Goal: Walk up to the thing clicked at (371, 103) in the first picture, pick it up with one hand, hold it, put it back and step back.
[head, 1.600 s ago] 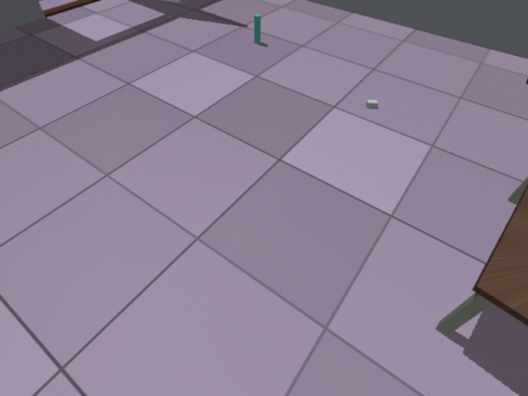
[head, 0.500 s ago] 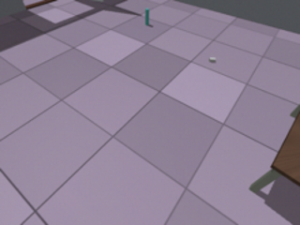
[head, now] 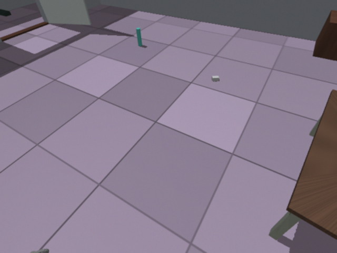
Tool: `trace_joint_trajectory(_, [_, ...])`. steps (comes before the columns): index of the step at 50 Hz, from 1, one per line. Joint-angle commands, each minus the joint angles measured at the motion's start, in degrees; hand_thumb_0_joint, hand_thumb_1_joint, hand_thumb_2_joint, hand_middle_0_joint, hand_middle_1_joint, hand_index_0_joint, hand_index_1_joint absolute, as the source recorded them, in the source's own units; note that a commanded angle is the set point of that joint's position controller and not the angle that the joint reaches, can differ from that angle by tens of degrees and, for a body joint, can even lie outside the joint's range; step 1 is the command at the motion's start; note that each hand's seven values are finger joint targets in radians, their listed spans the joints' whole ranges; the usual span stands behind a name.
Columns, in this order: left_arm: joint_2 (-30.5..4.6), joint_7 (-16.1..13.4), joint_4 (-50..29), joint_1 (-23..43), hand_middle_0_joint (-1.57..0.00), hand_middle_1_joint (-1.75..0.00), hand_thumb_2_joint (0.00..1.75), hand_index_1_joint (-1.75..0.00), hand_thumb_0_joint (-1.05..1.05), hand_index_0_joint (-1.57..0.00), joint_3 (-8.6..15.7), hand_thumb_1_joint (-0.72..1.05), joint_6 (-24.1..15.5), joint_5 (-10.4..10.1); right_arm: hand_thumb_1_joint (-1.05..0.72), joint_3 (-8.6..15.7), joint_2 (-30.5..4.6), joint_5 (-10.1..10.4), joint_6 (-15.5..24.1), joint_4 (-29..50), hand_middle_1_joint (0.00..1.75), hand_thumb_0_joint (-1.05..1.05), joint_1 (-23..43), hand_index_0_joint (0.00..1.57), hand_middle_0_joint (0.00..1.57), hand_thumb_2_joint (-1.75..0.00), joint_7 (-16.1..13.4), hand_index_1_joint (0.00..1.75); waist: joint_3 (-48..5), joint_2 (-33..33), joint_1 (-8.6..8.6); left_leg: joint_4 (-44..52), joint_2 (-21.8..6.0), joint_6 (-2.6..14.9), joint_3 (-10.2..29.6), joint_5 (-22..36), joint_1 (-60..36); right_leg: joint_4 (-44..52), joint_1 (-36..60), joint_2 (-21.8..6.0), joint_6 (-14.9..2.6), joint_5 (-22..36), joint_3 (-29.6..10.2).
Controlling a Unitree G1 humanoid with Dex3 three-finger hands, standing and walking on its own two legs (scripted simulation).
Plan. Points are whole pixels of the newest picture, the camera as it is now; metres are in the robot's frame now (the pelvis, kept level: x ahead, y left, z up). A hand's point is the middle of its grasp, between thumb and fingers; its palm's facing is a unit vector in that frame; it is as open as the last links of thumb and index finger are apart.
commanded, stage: walk up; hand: left
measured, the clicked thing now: (215, 78) +1.89 -0.46 -0.73
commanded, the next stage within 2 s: none
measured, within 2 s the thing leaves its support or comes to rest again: neither
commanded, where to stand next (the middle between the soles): +1.58 -0.69 m, yaw -1 degrees
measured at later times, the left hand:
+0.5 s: hand (98, 187) +0.35 +0.25 -0.14, palm faces -0.15 -0.95 -0.29, open 7.4 cm
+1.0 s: hand (148, 107) +0.70 +0.10 -0.10, palm faces -0.11 -0.94 -0.33, open 7.3 cm
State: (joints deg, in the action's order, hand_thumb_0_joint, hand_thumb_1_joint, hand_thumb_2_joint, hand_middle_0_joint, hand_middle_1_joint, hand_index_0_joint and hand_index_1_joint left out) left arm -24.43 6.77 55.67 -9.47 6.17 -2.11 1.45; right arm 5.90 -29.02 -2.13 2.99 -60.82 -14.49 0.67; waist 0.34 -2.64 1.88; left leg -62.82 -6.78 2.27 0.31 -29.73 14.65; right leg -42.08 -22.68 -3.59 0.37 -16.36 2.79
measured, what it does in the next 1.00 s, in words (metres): walks ahead: left foot, then right foot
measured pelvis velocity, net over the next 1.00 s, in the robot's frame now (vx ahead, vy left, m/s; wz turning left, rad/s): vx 0.55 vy -0.14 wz -0.12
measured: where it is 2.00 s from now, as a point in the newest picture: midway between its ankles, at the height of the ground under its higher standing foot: (216, 141)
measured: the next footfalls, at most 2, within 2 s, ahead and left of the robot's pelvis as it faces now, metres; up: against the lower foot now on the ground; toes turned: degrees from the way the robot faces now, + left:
left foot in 0.34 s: +0.35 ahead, +0.09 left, +0.00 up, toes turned +5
right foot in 0.80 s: +0.62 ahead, -0.24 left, +0.00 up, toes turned -10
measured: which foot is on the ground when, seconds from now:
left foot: up 0.00-0.32, down 0.34-0.82, up 0.84-1.00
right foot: down 0.00-0.36, up 0.38-0.78, down 0.80-1.00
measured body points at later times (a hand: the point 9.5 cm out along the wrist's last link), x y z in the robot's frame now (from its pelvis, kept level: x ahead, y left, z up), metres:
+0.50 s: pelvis +0.27 -0.02 +0.02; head +0.28 +0.02 +0.47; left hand +0.36 +0.30 -0.12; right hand +0.31 -0.36 -0.05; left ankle +0.31 +0.09 -0.71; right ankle +0.21 -0.14 -0.64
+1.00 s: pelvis +0.55 -0.14 +0.02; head +0.57 -0.16 +0.47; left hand +0.70 +0.15 -0.07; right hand +0.58 -0.47 -0.09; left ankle +0.56 +0.02 -0.63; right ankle +0.58 -0.24 -0.71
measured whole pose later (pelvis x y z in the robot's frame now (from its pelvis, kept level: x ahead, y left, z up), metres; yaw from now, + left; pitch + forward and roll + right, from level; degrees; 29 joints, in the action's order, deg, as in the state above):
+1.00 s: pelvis +0.55 -0.14 +0.02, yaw -7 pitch -3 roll +1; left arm -21.2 4.9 49.7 -9.8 3.6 -2.4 -0.1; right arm 2.1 -25.2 0.4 5.4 -51.8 -16.4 1.1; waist 4.6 -1.3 0.9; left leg -65.4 -5.8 2.6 -1.4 -18.4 26.0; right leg -30.0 -14.1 -0.1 -2.7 -13.2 3.4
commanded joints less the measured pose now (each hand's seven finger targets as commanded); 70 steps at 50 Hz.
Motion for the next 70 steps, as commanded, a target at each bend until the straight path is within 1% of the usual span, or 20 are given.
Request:
trace_joint_trajectory(1, [-19.47,-2.34,-3.67,1.92,-0.20,-0.30,0.90,-0.30,0.00,-0.20,3.88,0.90,-1.53,-1.09,-0.90,1.59,-10.99,2.07,2.79,6.60,0.30,0.00,3.11,0.20,0.20,-0.90,1.14,0.30,4.51,11.98,-0.86,-4.72,-2.00,0.78,2.12,9.47,19.62,33.57,8.61,-12.18,-9.56,-26.69,-27.86])
trace_joint_trajectory(12, [-15.65,-1.53,-6.77,-2.60,-0.20,-0.30,0.90,-0.30,0.00,-0.20,2.43,0.90,-2.27,-0.21,-0.90,2.00,-6.95,1.06,3.11,12.72,0.30,0.00,8.23,0.20,0.20,-0.90,2.89,0.30,4.61,5.86,1.71,26.04,-0.09,-2.45,-3.44,21.30,10.60,32.01,8.57,-8.76,-11.77,-11.19,-12.11])
trace_joint_trajectory(16, [-13.59,-1.56,-8.00,-0.94,-0.20,-0.30,0.90,-0.30,0.00,-0.20,1.37,0.90,-1.96,-0.10,-0.90,3.79,-8.97,0.83,4.15,9.29,0.30,0.00,-6.12,0.20,0.20,-0.90,1.43,0.30,-1.29,-0.03,-6.16,31.73,3.44,-0.17,-5.87,21.96,-15.32,13.18,0.60,-5.36,-9.20,6.10,-6.16])
trace_joint_trajectory(17, [-9.95,-1.64,-7.61,-4.59,-0.20,-0.30,0.90,-0.30,0.00,-0.20,0.23,0.90,-1.85,-0.26,-0.90,5.01,-11.56,0.16,4.74,7.60,0.30,0.00,-13.70,0.20,0.20,-0.90,0.50,0.30,-7.23,-9.07,-8.90,35.11,0.05,1.71,0.16,14.10,-26.97,-4.97,-4.40,-0.71,-7.01,9.62,-1.84])
trace_joint_trajectory(18, [-5.89,-1.79,-7.29,-8.12,-0.20,-0.30,0.90,-0.30,0.00,-0.20,-0.73,0.90,-1.60,-0.61,-0.90,6.12,-15.12,-0.67,5.14,7.92,0.30,0.00,-16.92,0.20,0.20,-0.90,-0.40,0.30,-9.10,-18.03,-8.40,41.31,-13.22,4.32,22.87,-1.57,-33.64,-19.19,-16.53,7.19,-3.95,-11.32,-1.97])
trace_joint_trajectory(19, [-10.61,-2.28,-7.39,-7.10,-0.20,-0.30,0.90,-0.30,0.00,-0.20,0.06,0.90,-1.16,-0.41,-0.90,6.23,-16.82,0.51,5.13,9.86,0.30,0.00,-14.24,0.20,0.20,-0.90,-0.73,0.30,-6.53,-9.96,-7.84,50.97,-20.27,7.70,39.43,-15.44,-28.92,-25.70,-20.73,8.41,-3.71,-12.50,-7.67])
trace_joint_trajectory(20, [-15.36,-2.74,-7.04,-6.72,-0.20,-0.30,0.90,-0.30,0.00,-0.20,0.48,0.90,-0.99,-0.03,-0.90,6.17,-17.06,2.08,4.96,10.71,0.30,0.00,-9.19,0.20,0.20,-0.90,-0.56,0.30,-4.22,-7.27,-6.26,52.23,-23.54,12.67,41.66,-15.42,-25.31,-29.57,-21.74,3.58,-4.40,-9.52,-11.08])
trace_joint_trajectory(24, [-13.16,-1.86,-5.13,-3.76,-0.20,-0.30,0.90,-0.30,0.00,-0.20,0.64,0.90,-1.56,-1.20,-0.90,2.81,-10.44,2.35,5.70,12.23,0.30,0.00,-5.16,0.20,0.20,-0.90,-0.54,0.30,1.42,-1.16,-3.71,48.35,-11.85,5.95,9.36,20.40,-11.53,-21.59,-13.24,-0.98,-1.94,0.67,-11.30])
trace_joint_trajectory(32, [-9.44,1.75,-10.80,9.95,-0.20,-0.30,0.90,-0.30,0.00,-0.20,-0.19,0.90,0.53,-0.83,-0.90,2.31,-12.91,2.13,6.37,13.06,0.30,0.00,-3.35,0.20,0.20,-0.90,-0.20,0.30,6.03,-4.26,-3.22,51.31,-8.35,7.56,-4.82,29.31,-5.50,2.32,-8.38,-3.08,-1.17,9.53,-3.16])
trace_joint_trajectory(37, [-9.71,1.64,-9.01,8.93,-0.20,-0.30,0.90,-0.30,0.00,-0.20,0.85,0.90,0.87,-0.79,-0.90,2.67,-14.37,1.65,5.26,12.16,0.30,0.00,-3.61,0.20,0.20,-0.90,-0.88,0.30,-0.18,-2.98,-1.41,44.18,-9.76,5.88,-6.20,34.25,-8.07,7.54,4.72,-0.40,-3.38,12.39,0.98])
trace_joint_trajectory(40, [-14.52,-0.16,-4.52,-7.77,-0.20,-0.30,0.90,-0.30,0.00,-0.20,3.95,0.90,0.34,-0.07,-0.90,1.24,-10.65,1.68,4.46,12.29,0.30,0.00,-6.67,0.20,0.20,-0.90,-1.27,0.30,-9.78,9.20,7.21,12.27,-3.94,2.49,-9.07,38.18,1.04,12.25,29.93,3.06,-6.36,2.07,-0.55])
trace_joint_trajectory(42, [-21.58,-1.92,-5.67,-10.67,-0.20,-0.30,0.90,-0.30,0.00,-0.20,5.63,0.90,-0.22,-0.58,-0.90,-0.75,-6.34,2.59,4.43,13.99,0.30,0.00,-11.55,0.20,0.20,-0.90,-1.14,0.30,-10.77,23.22,5.58,-7.88,6.80,-0.23,-6.99,1.04,26.93,24.47,43.43,-17.64,-13.36,-8.36,-36.57])
trace_joint_trajectory(43, [-20.71,-2.21,-6.48,-7.59,-0.20,-0.30,0.90,-0.30,0.00,-0.20,5.63,0.90,0.01,-2.07,-0.90,0.37,-11.34,2.17,4.51,13.45,0.30,0.00,-7.95,0.20,0.20,-0.90,-1.45,0.30,-9.31,17.22,6.19,-12.41,2.42,0.07,-3.11,1.12,27.81,25.71,40.09,-19.78,-17.27,-7.33,-39.19])
trace_joint_trajectory(48, [-13.26,-3.26,-8.91,-0.44,-0.20,-0.30,0.90,-0.30,0.00,-0.20,2.84,0.90,-1.53,-1.47,-0.90,-0.03,-7.78,2.50,3.35,11.62,0.30,0.00,-7.41,0.20,0.20,-0.90,0.03,0.30,2.17,11.92,-0.94,-1.17,-1.18,0.38,1.09,13.30,15.15,26.05,11.06,-8.02,-10.48,10.40,-12.18])
trace_joint_trajectory(57, [-13.19,-1.48,-11.87,-2.63,-0.20,-0.30,0.90,-0.30,0.00,-0.20,1.97,0.90,-2.25,-0.20,-0.90,0.72,-5.85,1.88,3.83,14.47,0.30,0.00,1.79,0.20,0.20,-0.90,1.61,0.30,4.34,8.11,1.11,26.59,0.84,-2.17,-4.90,24.23,6.66,27.84,5.53,-7.16,-11.57,0.37,-7.04])
trace_joint_trajectory(61, [-10.17,-1.98,-12.19,-5.65,-0.20,-0.30,0.90,-0.30,0.00,-0.20,0.56,0.90,-1.43,-0.36,-0.90,2.98,-10.01,0.97,4.96,10.33,0.30,0.00,-13.56,0.20,0.20,-0.90,-0.37,0.30,-6.83,-4.94,-6.93,33.64,3.40,1.45,-5.27,20.56,-19.12,-0.77,2.31,-2.24,-8.42,16.87,-0.78])
trace_joint_trajectory(63, [-6.23,-2.31,-12.19,-11.54,-0.20,-0.30,0.90,-0.30,0.00,-0.20,-0.74,0.90,-0.69,-0.88,-0.90,4.48,-16.29,0.03,5.02,12.19,0.30,0.00,-16.60,0.20,0.20,-0.90,-1.61,0.30,-10.04,-13.80,-6.17,44.21,-19.20,8.30,34.41,-0.06,-29.69,-23.05,-17.33,7.73,-3.47,-14.61,-2.25])
trace_joint_trajectory(64, [-14.15,-3.03,-11.42,-11.10,-0.20,-0.30,0.90,-0.30,0.00,-0.20,0.91,0.90,0.11,-0.41,-0.90,4.69,-16.96,1.96,4.78,13.56,0.30,0.00,-13.16,0.20,0.20,-0.90,-1.67,0.30,-8.99,-5.26,-6.21,47.55,-23.45,13.50,40.40,-5.74,-26.91,-27.80,-19.12,3.72,-4.07,-13.06,-7.78])
trace_joint_trajectory(68, [-12.48,-2.75,-9.51,-7.59,-0.20,-0.30,0.90,-0.30,0.00,-0.20,0.96,0.90,-0.43,-0.83,-0.90,1.66,-10.50,2.94,5.25,14.51,0.30,0.00,-7.89,0.20,0.20,-0.90,-1.88,0.30,-0.10,-0.10,-3.56,45.37,-13.10,7.90,12.07,28.55,-10.70,-24.96,-12.30,-1.09,-1.98,-3.22,-10.20])
trace_joint_trajectory(70, [-11.66,-1.88,-9.27,-8.59,-0.20,-0.30,0.90,-0.30,0.00,-0.20,1.10,0.90,0.42,-0.83,-0.90,1.59,-10.79,2.98,5.69,14.50,0.30,0.00,-5.81,0.20,0.20,-0.90,-1.56,0.30,1.72,-3.31,-1.99,45.96,-11.86,8.63,6.22,29.34,-4.96,-22.71,-9.61,-2.06,-1.08,-1.90,-8.60])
